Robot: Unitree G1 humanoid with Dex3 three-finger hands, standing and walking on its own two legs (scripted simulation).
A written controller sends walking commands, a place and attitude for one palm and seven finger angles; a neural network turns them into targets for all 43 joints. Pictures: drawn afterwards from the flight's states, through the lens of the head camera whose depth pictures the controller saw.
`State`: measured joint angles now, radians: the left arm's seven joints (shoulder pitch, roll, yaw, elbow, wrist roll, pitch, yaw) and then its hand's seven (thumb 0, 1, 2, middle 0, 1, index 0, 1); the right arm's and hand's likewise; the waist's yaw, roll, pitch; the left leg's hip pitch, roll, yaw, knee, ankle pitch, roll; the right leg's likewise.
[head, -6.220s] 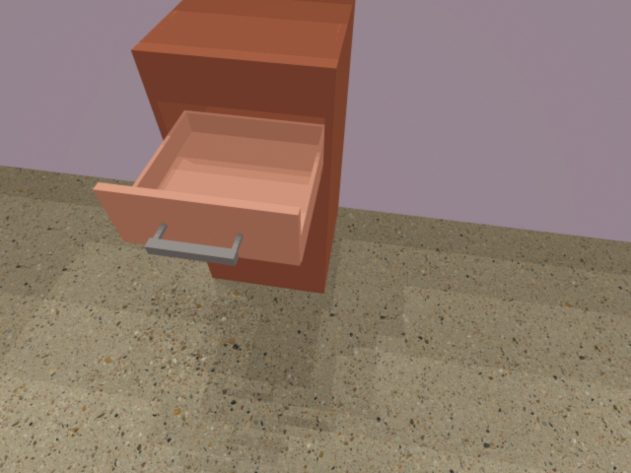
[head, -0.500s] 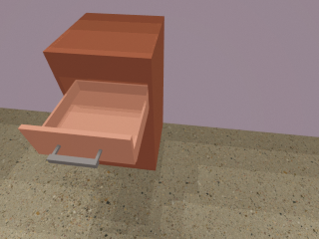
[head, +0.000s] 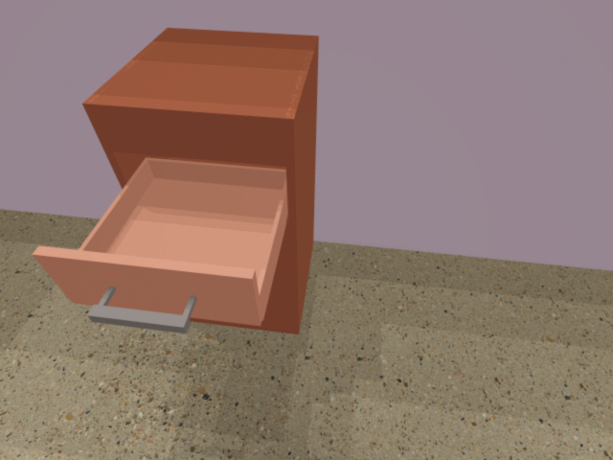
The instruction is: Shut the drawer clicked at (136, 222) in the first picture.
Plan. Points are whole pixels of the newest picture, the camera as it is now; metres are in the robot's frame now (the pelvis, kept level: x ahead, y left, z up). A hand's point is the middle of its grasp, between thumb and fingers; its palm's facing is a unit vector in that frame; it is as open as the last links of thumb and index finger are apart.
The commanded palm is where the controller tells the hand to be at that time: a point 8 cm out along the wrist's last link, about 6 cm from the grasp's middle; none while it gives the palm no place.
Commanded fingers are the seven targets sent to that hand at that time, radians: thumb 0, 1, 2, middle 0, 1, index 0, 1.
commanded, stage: shuffle to correct the standing spot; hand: left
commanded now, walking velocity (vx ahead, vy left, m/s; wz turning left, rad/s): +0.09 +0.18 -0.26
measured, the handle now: (145, 307) +0.38 +0.32 -0.10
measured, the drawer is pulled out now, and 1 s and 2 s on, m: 0.30 0.30 0.30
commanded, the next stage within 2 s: come to a stop and stand still in 0.60 s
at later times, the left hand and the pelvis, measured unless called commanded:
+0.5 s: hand out of the picture +0.10 +0.24 -0.17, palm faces -0.01 -0.96 -0.27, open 7.4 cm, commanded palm none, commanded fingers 0.00 0.90 0.90 -0.20 -0.30 -0.20 -0.30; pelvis +0.05 +0.06 -0.02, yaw -4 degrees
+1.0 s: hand out of the picture +0.12 +0.36 -0.18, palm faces -0.03 -0.97 -0.26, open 7.4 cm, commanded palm none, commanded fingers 0.00 0.90 0.90 -0.20 -0.30 -0.20 -0.30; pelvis +0.08 +0.15 -0.01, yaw -5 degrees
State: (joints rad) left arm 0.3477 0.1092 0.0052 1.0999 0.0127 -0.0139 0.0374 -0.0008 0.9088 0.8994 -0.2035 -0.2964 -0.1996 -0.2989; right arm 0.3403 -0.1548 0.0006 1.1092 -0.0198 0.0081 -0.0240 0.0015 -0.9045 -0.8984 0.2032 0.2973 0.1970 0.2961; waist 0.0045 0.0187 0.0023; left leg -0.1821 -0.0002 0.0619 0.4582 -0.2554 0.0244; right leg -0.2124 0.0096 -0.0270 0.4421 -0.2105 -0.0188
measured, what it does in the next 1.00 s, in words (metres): steps to the left: right foot, then left foot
